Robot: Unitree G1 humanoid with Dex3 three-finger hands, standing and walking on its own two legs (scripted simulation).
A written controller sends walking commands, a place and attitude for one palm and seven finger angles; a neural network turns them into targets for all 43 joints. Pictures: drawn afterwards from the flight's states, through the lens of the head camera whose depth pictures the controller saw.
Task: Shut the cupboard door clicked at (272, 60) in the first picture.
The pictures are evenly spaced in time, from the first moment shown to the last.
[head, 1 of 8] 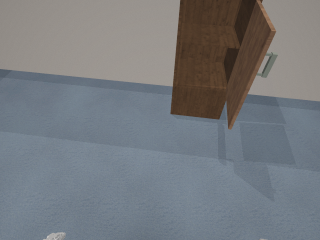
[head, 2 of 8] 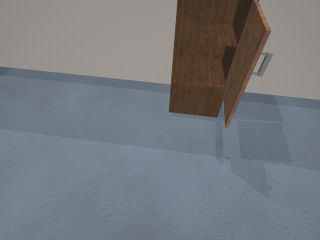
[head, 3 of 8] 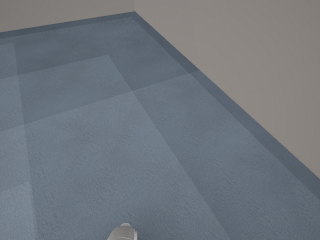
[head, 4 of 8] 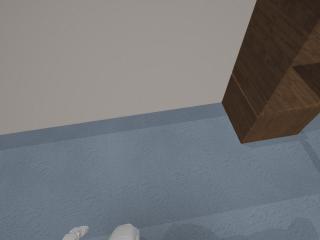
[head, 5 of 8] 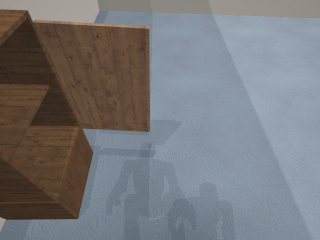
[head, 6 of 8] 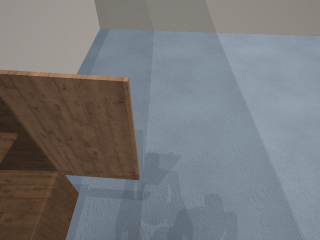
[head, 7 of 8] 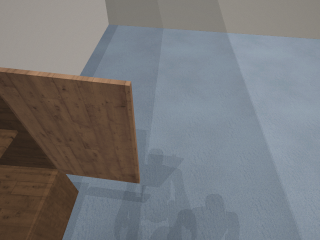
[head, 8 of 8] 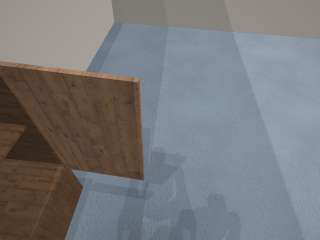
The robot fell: no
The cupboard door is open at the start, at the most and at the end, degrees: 87 87 87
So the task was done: no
